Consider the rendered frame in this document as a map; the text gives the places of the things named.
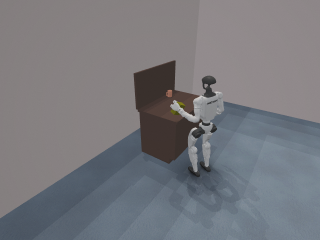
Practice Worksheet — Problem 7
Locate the robot right thigh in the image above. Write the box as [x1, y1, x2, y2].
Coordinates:
[202, 122, 217, 150]

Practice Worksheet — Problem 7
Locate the left robot hand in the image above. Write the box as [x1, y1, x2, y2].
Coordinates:
[170, 100, 183, 111]

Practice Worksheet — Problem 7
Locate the table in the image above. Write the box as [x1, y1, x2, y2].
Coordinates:
[133, 60, 203, 164]

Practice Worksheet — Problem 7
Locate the sponge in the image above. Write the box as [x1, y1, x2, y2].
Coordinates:
[171, 101, 185, 115]

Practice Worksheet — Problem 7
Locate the left robot upper arm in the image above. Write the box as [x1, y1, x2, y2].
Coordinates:
[193, 96, 203, 123]

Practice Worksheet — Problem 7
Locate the left robot forearm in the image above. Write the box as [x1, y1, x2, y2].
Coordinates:
[177, 108, 197, 122]

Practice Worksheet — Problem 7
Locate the right robot upper arm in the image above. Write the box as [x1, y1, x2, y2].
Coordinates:
[215, 91, 224, 113]

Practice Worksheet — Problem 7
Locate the robot left shin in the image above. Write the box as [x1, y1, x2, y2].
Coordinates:
[188, 148, 198, 172]

